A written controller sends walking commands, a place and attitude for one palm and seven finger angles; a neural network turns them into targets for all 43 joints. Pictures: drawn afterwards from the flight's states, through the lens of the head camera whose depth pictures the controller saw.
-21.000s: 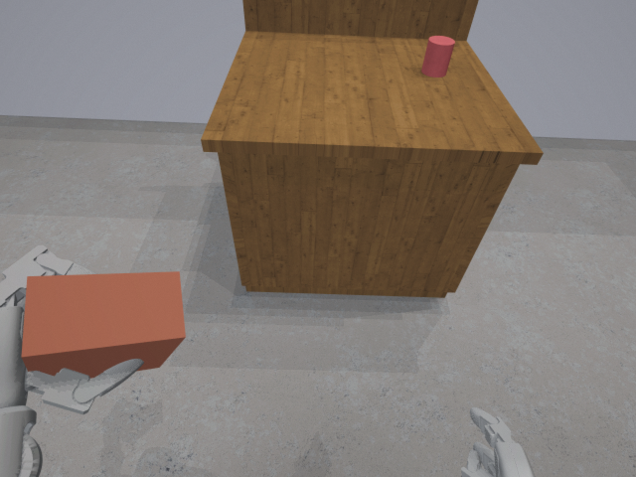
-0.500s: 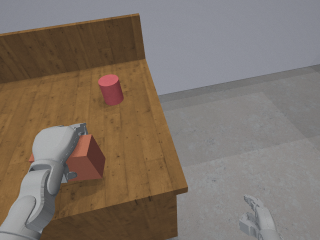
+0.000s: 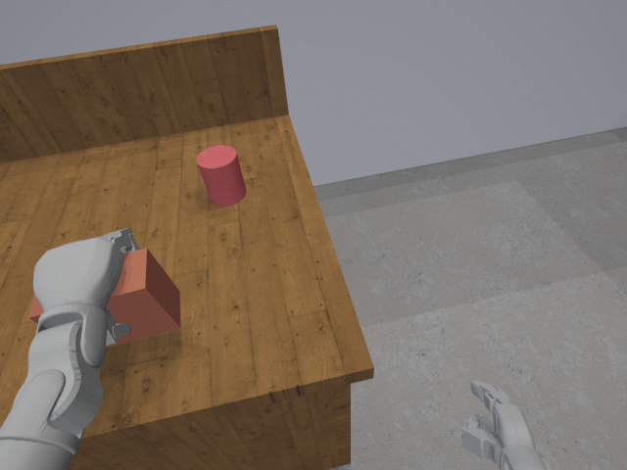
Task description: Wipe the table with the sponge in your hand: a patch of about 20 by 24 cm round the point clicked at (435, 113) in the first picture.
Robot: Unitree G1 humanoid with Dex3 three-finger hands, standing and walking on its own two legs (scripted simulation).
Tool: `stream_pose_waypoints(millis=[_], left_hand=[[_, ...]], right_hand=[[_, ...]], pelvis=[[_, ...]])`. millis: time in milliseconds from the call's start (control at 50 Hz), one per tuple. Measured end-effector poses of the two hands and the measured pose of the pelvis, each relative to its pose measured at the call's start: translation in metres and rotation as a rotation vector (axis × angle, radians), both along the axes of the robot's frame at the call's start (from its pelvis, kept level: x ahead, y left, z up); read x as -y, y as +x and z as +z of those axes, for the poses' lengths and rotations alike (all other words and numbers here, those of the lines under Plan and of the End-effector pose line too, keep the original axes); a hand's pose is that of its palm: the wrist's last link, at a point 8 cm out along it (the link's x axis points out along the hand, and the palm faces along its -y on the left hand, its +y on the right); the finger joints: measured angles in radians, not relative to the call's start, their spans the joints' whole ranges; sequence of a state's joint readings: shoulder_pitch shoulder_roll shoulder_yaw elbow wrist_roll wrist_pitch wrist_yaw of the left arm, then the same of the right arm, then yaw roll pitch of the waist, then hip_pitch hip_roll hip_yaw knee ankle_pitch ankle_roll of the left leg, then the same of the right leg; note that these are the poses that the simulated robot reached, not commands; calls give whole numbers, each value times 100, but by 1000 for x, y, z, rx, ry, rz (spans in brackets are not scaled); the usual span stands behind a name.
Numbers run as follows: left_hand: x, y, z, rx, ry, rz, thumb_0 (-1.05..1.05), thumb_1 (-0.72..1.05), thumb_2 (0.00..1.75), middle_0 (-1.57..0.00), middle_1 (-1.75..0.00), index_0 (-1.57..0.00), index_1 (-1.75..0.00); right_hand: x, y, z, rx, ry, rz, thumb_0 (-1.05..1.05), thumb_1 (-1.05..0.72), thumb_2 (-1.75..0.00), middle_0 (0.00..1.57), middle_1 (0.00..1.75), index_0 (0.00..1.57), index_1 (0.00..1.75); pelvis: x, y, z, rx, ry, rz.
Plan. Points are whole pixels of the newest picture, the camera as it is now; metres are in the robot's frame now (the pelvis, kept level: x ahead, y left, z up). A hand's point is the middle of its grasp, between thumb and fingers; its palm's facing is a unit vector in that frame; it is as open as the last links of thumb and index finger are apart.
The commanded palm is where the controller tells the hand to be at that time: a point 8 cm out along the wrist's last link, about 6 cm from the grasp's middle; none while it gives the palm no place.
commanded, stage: move the sponge above the wiping area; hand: left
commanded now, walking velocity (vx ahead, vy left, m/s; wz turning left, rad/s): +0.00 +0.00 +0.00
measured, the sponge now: (121, 309) +0.28 +0.31 +0.06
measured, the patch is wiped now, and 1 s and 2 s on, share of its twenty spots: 0.00 0.00 0.00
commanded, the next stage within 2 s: none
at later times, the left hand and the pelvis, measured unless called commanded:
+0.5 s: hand (98, 292) +0.27 +0.32 +0.10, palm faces +0.07 -0.04 -1.00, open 10.0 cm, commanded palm +0.24 +0.29 +0.15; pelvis -0.01 +0.01 +0.00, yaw +0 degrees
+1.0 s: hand (114, 319) +0.26 +0.31 +0.07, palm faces -0.14 -0.11 -0.98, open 10.0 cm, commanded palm +0.24 +0.28 +0.15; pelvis +0.00 +0.00 +0.00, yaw +1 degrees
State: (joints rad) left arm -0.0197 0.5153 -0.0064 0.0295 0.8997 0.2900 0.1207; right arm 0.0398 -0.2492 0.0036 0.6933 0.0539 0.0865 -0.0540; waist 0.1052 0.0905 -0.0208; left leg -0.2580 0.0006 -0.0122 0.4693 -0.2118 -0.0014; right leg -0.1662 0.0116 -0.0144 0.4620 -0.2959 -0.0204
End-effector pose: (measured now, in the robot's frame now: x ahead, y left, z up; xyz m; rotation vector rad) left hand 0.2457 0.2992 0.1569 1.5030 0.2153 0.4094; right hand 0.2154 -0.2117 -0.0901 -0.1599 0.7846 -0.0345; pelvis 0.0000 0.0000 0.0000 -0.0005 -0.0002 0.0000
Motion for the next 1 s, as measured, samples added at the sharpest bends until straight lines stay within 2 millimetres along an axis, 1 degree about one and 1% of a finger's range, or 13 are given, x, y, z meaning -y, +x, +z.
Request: stream_pose_waypoints(millis=[100, 200, 300, 420, 460, 520, 620, 680, 740, 800, 860, 940, 1000], left_hand=[[-17, -1, -16, -155, -50, 128, 0, -50, 106, -73, -134, -75, -134], [13, -2, -44, -290, -104, -66, 0, -50, 106, -73, -134, -75, -134], [40, 1, -29, -153, -29, -267, 0, -51, 106, -74, -134, -75, -134], [8, 8, 9, 47, 5, -60, 0, -51, 106, -74, -134, -75, -134], [-6, 6, 8, 21, -17, 48, 0, -51, 107, -74, -134, -75, -134], [-14, 0, -10, -111, -53, 137, 0, -51, 107, -73, -135, -75, -135], [15, -6, -49, -306, -118, -15, 0, -51, 106, -74, -135, -75, -135], [38, -8, -42, -255, -65, -186, 0, -51, 107, -74, -134, -75, -134], [46, -6, -18, -113, -3, -260, 0, -51, 107, -74, -134, -76, -134], [33, 2, 5, 14, 23, -175, 0, -51, 107, -74, -134, -76, -134], [8, 7, 13, 36, 0, 1, 0, -51, 107, -74, -134, -75, -134], [-12, 4, -8, -126, -44, 160, 0, -51, 107, -74, -135, -75, -135], [-4, -1, -35, -277, -89, 122, 0, -51, 107, -74, -135, -75, -135]], right_hand=[[-2, -5, -2, -7, 14, -3, 2, -90, -90, 20, 30, 20, 30], [1, -8, 1, 12, -24, 2, 2, -90, -90, 20, 30, 20, 30], [0, -13, 3, 12, -52, -5, 2, -90, -90, 20, 30, 20, 30], [-2, -17, -3, -20, -1, -18, 2, -90, -90, 20, 30, 20, 30], [-2, -16, -3, -24, 18, -21, 2, -90, -90, 20, 30, 20, 30], [-1, -13, -2, -17, 26, -17, 2, -90, -90, 20, 30, 20, 30], [2, -4, 3, 17, -18, 10, 2, -90, -90, 20, 30, 20, 30], [3, 0, 7, 40, -49, 17, 2, -90, -90, 20, 30, 20, 30], [2, 2, 7, 46, -46, 14, 2, -90, -90, 20, 30, 20, 30], [0, 2, 4, 31, -14, 7, 2, -90, -90, 20, 30, 20, 30], [0, 1, 2, 8, 19, -2, 2, -90, -90, 20, 30, 20, 30], [6, 1, 1, -1, 31, -7, 2, -90, -90, 20, 30, 20, 30], [13, 1, 2, 6, 4, -3, 2, -90, -90, 20, 30, 20, 30]], pelvis=[[-3, -4, 1, 1, 0, 13], [-7, -5, 0, 4, -3, 16], [-9, -6, 0, 10, -5, 1], [-7, -7, 1, 6, -2, -8], [-7, -7, 2, 5, 0, -6], [-6, -7, 2, 6, 1, 4], [-5, -6, 1, 10, 0, 19], [-4, -4, 0, 15, -2, 12], [-3, -2, 0, 17, -4, 3], [0, -2, 1, 15, -2, 0], [2, -2, 1, 12, 2, -4], [5, -1, 2, 7, 5, 4], [5, -1, 1, 5, 3, 14]])
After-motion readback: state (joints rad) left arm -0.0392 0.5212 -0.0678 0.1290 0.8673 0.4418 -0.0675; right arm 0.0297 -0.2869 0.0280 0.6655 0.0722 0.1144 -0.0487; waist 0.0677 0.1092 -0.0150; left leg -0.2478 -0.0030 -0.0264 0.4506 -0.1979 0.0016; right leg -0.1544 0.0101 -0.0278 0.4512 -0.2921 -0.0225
